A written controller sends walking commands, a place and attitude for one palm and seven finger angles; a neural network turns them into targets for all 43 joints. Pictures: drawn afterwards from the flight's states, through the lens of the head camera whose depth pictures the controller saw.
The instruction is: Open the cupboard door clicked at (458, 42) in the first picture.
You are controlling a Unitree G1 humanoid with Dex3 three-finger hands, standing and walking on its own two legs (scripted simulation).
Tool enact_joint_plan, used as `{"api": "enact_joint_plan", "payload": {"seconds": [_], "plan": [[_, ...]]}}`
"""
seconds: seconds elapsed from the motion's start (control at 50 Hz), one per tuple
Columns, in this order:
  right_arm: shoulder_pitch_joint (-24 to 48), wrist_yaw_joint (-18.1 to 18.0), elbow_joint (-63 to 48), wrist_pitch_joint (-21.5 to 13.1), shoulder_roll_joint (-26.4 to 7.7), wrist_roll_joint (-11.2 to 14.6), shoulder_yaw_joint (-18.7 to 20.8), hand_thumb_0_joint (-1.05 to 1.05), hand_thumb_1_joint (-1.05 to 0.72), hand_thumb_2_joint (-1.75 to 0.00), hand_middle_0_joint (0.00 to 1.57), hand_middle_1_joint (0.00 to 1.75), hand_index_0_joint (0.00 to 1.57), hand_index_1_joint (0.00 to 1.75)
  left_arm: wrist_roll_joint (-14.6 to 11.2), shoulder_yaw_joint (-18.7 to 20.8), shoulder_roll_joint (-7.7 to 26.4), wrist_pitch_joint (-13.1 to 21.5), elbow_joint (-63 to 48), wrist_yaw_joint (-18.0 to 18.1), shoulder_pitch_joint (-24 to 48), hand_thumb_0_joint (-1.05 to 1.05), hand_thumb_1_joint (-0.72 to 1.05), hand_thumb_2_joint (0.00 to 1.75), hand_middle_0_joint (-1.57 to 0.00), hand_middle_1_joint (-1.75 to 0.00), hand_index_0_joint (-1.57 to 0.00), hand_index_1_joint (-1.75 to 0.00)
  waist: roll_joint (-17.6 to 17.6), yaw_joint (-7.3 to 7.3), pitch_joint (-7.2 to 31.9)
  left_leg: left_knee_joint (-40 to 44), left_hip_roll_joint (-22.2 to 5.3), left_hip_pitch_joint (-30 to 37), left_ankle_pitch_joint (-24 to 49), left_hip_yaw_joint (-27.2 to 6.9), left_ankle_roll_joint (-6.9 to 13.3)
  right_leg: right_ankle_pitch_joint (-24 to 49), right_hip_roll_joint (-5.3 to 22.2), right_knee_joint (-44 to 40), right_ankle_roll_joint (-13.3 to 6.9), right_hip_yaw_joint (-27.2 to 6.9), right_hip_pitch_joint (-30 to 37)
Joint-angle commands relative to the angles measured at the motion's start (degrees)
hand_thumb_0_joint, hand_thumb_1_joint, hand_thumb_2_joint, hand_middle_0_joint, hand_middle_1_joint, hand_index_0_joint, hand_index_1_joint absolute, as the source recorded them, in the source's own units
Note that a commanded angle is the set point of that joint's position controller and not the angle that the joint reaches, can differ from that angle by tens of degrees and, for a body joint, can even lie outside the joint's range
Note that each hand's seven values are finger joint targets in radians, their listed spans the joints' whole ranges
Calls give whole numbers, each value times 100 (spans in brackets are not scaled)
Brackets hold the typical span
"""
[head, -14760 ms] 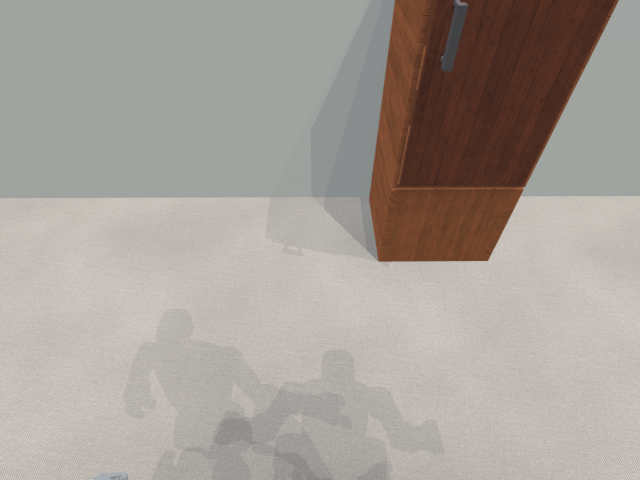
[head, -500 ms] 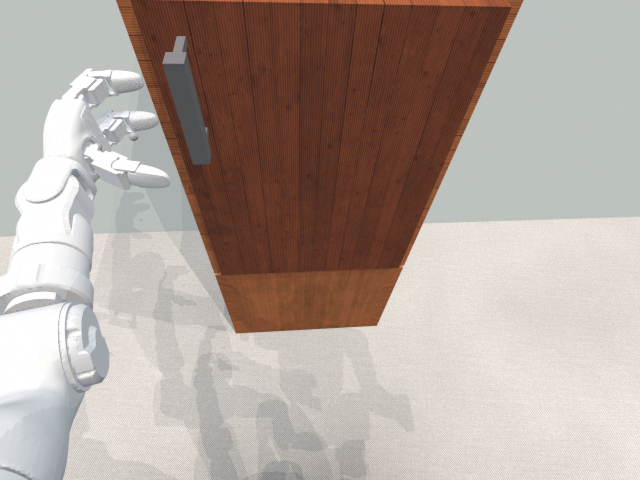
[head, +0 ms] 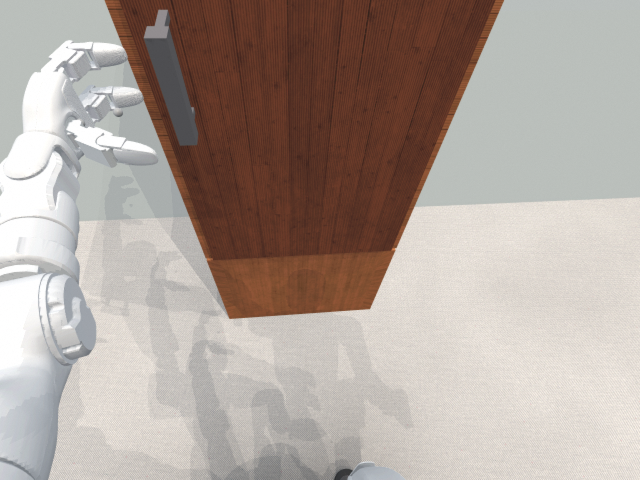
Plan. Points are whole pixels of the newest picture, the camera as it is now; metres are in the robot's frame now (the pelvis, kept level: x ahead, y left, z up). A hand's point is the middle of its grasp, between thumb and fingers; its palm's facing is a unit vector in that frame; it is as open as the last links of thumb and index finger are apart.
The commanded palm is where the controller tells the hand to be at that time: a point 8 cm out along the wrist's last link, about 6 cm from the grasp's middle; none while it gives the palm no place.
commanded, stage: slide the fingers in behind the handle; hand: left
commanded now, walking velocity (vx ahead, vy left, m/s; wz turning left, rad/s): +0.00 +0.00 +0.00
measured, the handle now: (176, 82) +0.56 +0.14 +0.16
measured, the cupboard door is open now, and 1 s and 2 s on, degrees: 0 0 0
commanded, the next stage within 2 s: close the thumb around the handle in 1.60 s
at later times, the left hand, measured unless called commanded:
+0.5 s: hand (142, 113) +0.51 +0.17 +0.15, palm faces +0.00 -1.00 +0.01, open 14.0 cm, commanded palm +0.49 +0.21 +0.15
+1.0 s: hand (188, 114) +0.51 +0.12 +0.15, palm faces -0.01 -1.00 +0.00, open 14.0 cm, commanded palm +0.48 +0.17 +0.15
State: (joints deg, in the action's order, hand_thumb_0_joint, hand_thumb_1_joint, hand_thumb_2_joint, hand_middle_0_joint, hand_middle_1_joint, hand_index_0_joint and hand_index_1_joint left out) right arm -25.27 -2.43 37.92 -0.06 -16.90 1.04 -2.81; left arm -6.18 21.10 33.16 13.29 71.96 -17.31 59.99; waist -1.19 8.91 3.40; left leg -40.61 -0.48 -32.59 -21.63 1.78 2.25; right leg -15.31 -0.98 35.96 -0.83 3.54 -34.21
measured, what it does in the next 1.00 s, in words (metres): stands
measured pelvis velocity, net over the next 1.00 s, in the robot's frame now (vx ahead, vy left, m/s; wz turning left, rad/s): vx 0.00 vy -0.01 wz -0.01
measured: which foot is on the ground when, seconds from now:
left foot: down 0.00-1.00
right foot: down 0.00-1.00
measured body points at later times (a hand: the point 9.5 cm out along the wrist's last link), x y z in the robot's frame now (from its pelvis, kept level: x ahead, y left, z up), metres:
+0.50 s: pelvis +0.01 +0.00 +0.00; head +0.08 +0.01 +0.45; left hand +0.51 +0.23 +0.15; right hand +0.02 -0.26 -0.11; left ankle -0.03 +0.09 -0.72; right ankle +0.02 -0.11 -0.72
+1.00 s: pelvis +0.00 -0.01 +0.00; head +0.07 -0.01 +0.45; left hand +0.50 +0.17 +0.16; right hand +0.01 -0.27 -0.12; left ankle -0.03 +0.09 -0.72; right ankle +0.02 -0.11 -0.72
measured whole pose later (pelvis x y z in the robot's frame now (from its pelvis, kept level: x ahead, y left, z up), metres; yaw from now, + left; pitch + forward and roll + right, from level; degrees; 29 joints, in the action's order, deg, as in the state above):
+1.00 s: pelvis +0.00 -0.01 +0.00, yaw +0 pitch +12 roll -1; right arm -24.5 -0.2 38.1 -1.2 -15.7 0.2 -1.6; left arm -4.8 17.6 21.7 13.3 67.4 -6.9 57.8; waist -2.0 8.1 4.5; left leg -39.8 -0.6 -30.3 -21.6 2.2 1.7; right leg -15.9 -1.2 36.7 -1.4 3.0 -32.9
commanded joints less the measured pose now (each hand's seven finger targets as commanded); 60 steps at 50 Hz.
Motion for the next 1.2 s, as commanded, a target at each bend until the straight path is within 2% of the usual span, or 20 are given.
{"api": "enact_joint_plan", "payload": {"seconds": [0.0, 0.04, 0.14, 0.22, 0.26, 0.3, 0.34, 0.52, 0.58, 0.62, 0.64, 0.68, 0.72, 0.76, 0.84, 0.92, 0.94, 0.98, 1.06, 1.18], "plan": [[-800, -67, -307, -171, -1003, 1, 354, 0, -90, -90, 20, 30, 20, 30, -84, 124, 1351, 239, -1023, -3, 2862, 0, -50, 30, -30, -120, -30, -120, -399, 127, 2127, 482, -37, 980, 1858, -422, -35, 1571, -67, -250, -52, -251, 1082], [-837, -36, -367, -166, -1006, -31, 386, 0, -90, -90, 20, 30, 20, 30, -55, 363, 1602, 314, -1351, 71, 2834, 0, -50, 30, -30, -120, -30, -120, -550, 5, 2500, 445, -38, 1128, 2100, -406, -44, 1751, -73, -198, -59, -270, 1260], [-854, 54, -420, -122, -964, -42, 448, 0, -90, -90, 20, 30, 20, 30, -123, 299, 1259, 385, -1689, 161, 2482, 0, -50, 30, -30, -120, -30, -120, -597, -94, 2577, 419, -102, 1464, 2670, -418, -98, 1958, -119, -161, -82, -187, 1196], [-818, 80, -405, -112, -935, -24, 465, 0, -90, -90, 20, 30, 20, 30, -155, -1, 830, 311, -1813, 242, 2535, 0, -50, 30, -30, -120, -30, -120, -418, 20, 2261, 463, -101, 1416, 2527, -396, -62, 1880, -129, -232, -73, -165, 1128], [-790, 79, -382, -124, -936, -25, 484, 0, -90, -90, 20, 30, 20, 30, -133, 152, 955, 278, -1814, 282, 2438, 0, -50, 30, -30, -120, -30, -120, -507, -47, 2371, 459, -89, 1419, 2393, -348, -60, 1875, -121, -243, -71, -208, 1172], [-782, 76, -360, -140, -913, -23, 464, 0, -90, -90, 20, 30, 20, 30, -106, 31, 823, 241, -1728, 321, 2527, 0, -50, 30, -30, -120, -30, -120, -314, 28, 2177, 495, -79, 1285, 2303, -352, -47, 1882, -116, -248, -62, -199, 1178], [-720, 73, -358, -166, -878, -17, 448, 0, -90, -90, 20, 30, 20, 30, -90, -111, 667, 291, -1877, 360, 2690, 0, -50, 30, -30, -120, -30, -120, -668, 35, 2207, 461, -78, 1495, 2400, -383, -72, 1819, -107, -228, -75, -194, 1008], [-678, 92, -282, -249, -830, -37, 431, 0, -90, -90, 20, 30, 20, 30, -135, -363, 147, 308, -1631, 542, 2786, 0, -50, 30, -30, -120, -30, -120, -341, 108, 2224, 359, -69, 1575, 2718, -411, -91, 2015, -100, -139, -56, -167, 939], [-658, 105, -301, -231, -833, -53, 423, 0, -90, -90, 20, 30, 20, 30, -53, -96, 468, 298, -1539, 662, 2774, 0, -50, 30, -30, -120, -30, -120, -94, 45, 2262, 367, -36, 1294, 2548, -381, -79, 2114, -88, -89, -46, -199, 1157], [-640, 124, -379, -243, -828, -56, 425, 0, -90, -90, 20, 30, 20, 30, 3, -41, 513, 348, -1600, 731, 2684, 0, -50, 30, -30, -120, -30, -120, -309, -47, 2317, 348, -14, 1279, 2584, -348, -75, 2142, -75, -51, -73, -217, 1219], [-625, 134, -363, -240, -812, -50, 423, 0, -90, -90, 20, 30, 20, 30, 34, -150, 464, 390, -1776, 746, 2877, 0, -50, 30, -30, -120, -30, -120, -284, 33, 2432, 341, -21, 1358, 2598, -360, -77, 2173, -77, -50, -47, -228, 1206], [-617, 149, -376, -248, -803, -48, 444, 0, -90, -90, 20, 30, 20, 30, 5, -149, 352, 401, -1700, 743, 2717, 0, -50, 30, -30, -120, -30, -120, -158, -22, 2426, 343, -16, 1318, 2514, -343, -74, 2162, -89, -66, -54, -229, 1267], [-591, 135, -412, -241, -790, -36, 444, 0, -90, -90, 20, 30, 20, 30, -34, -352, 117, 426, -1844, 724, 2852, 0, -50, 30, -30, -120, -30, -120, -247, 47, 2467, 345, -10, 1417, 2586, -348, -66, 2192, -85, -63, -58, -220, 1269], [-580, 160, -376, -268, -770, -46, 464, 0, -90, -90, 20, 30, 20, 30, -84, -376, -11, 453, -2053, 743, 2853, 0, -50, 30, -30, -120, -30, -120, -507, -34, 2694, 322, -31, 1715, 2836, -397, -117, 2208, -99, -64, -62, -212, 1199], [-577, 153, -306, -257, -787, -40, 463, 0, -90, -90, 20, 30, 20, 30, -105, -253, 58, 344, -1713, 868, 2681, 0, -50, 30, -30, -120, -30, -120, -23, -17, 2230, 426, -17, 1267, 2345, -337, -73, 2048, -106, -156, -47, -192, 1268], [-561, 150, -371, -278, -781, -58, 446, 0, -90, -90, 20, 30, 20, 30, 68, -150, 255, 409, -1814, 1080, 2805, 0, -50, 30, -30, -120, -30, -120, -148, -76, 2217, 499, 50, 1023, 1916, -274, -39, 1875, -70, -146, -73, -248, 1445], [-549, 161, -368, -298, -756, -62, 439, 0, -90, -90, 20, 30, 20, 30, 111, -162, 264, 467, -1896, 1124, 2900, 0, -50, 30, -30, -120, -30, -120, -374, -66, 2329, 489, 54, 1130, 1957, -286, -57, 1881, -66, -137, -73, -266, 1400], [-561, 175, -342, -337, -739, -62, 456, 0, -90, -90, 20, 30, 20, 30, 114, -350, -19, 519, -1849, 1161, 2887, 0, -50, 30, -30, -120, -30, -120, -232, -13, 2358, 472, 31, 1257, 1962, -301, -66, 1837, -90, -154, -64, -253, 1292], [-605, 145, -284, -362, -796, -56, 450, 0, -90, -90, 20, 30, 20, 30, 91, -213, 114, 455, -1488, 1221, 2982, 0, -50, 30, -30, -120, -30, -120, 18, 25, 2166, 548, 47, 942, 1589, -261, -39, 1670, -75, -219, -44, -287, 1361], [-669, 159, -189, -441, -774, -69, 458, 0, -90, -90, 20, 30, 20, 30, 123, -697, -423, 484, -1439, 1210, 3293, 0, -50, 30, -30, -120, -30, -120, -180, 211, 2226, 504, 49, 1130, 1498, -302, -54, 1523, -70, -236, -38, -281, 1068]]}}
